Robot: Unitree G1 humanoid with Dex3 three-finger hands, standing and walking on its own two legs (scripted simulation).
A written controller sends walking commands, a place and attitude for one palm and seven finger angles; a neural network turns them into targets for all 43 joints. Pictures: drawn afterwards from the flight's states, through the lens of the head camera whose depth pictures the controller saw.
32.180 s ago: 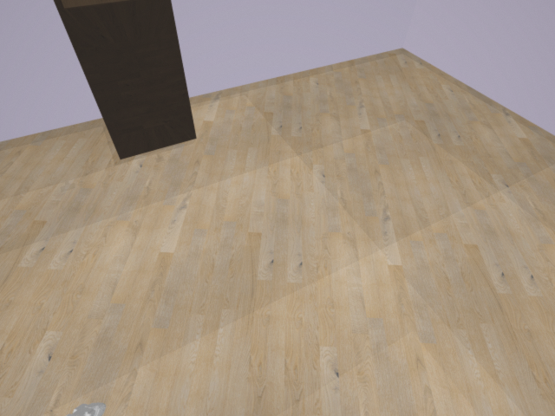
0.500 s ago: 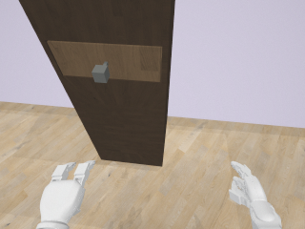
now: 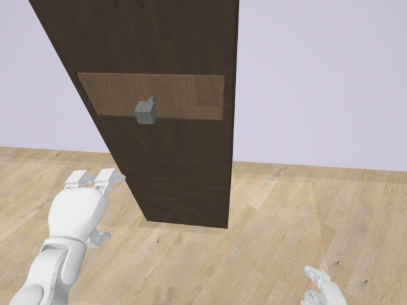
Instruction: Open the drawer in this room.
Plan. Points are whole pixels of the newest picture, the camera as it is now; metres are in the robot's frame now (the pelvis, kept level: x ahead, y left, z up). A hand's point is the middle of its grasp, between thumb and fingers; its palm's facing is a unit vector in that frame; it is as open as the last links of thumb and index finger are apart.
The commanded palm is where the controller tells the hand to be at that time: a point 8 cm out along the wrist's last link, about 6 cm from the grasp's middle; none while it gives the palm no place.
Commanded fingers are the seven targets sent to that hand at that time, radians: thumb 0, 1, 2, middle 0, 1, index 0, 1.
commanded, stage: raise the hand with hooked fingers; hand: left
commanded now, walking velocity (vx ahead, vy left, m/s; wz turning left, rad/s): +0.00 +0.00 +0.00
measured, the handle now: (148, 107) +0.56 +0.23 +0.06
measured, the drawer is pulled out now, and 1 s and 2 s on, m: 0.00 0.00 0.00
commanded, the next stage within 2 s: move the hooked fingers above the handle in 0.96 s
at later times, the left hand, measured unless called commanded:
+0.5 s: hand (71, 161) +0.29 +0.26 +0.16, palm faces +0.11 -0.04 -0.99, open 13.8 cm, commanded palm +0.27 +0.26 +0.22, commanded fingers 0.00 -0.50 0.30 -0.30 -1.20 -0.30 -1.20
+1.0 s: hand (72, 159) +0.29 +0.25 +0.18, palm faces +0.14 -0.05 -0.99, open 13.9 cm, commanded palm +0.25 +0.25 +0.23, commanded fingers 0.00 -0.50 0.30 -0.30 -1.20 -0.30 -1.20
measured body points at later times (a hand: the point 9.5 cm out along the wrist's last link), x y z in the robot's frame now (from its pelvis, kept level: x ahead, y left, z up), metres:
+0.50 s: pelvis +0.00 +0.01 +0.01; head +0.00 -0.02 +0.46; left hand +0.28 +0.26 +0.22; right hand +0.23 -0.18 -0.08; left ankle -0.03 +0.12 -0.73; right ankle +0.01 -0.12 -0.73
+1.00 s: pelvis -0.02 +0.00 +0.02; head -0.02 -0.04 +0.46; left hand +0.27 +0.25 +0.23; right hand +0.18 -0.22 -0.10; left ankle -0.03 +0.12 -0.73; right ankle +0.01 -0.12 -0.73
